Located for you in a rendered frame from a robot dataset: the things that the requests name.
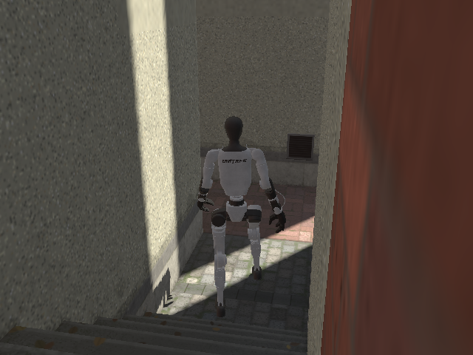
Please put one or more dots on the robot right hand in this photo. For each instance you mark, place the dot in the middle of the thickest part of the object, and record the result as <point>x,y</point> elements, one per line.
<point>281,223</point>

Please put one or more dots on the robot left hand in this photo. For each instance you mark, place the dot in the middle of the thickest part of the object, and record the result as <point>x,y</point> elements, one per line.
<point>201,206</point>

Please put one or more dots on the robot right upper arm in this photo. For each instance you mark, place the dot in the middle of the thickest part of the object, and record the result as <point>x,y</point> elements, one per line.
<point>262,168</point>

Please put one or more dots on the robot right foot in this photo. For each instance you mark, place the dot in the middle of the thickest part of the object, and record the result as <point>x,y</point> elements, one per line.
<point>257,274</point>

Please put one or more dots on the robot left forearm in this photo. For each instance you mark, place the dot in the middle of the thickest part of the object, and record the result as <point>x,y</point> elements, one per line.
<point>202,192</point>

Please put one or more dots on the robot left shin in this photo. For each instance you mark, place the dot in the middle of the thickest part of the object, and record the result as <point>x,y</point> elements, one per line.
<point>219,277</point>

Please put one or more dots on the robot left upper arm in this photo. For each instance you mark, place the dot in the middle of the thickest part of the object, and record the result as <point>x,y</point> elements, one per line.
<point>211,157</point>

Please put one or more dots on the robot right forearm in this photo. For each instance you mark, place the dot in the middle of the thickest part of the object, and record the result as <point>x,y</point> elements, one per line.
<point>273,199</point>

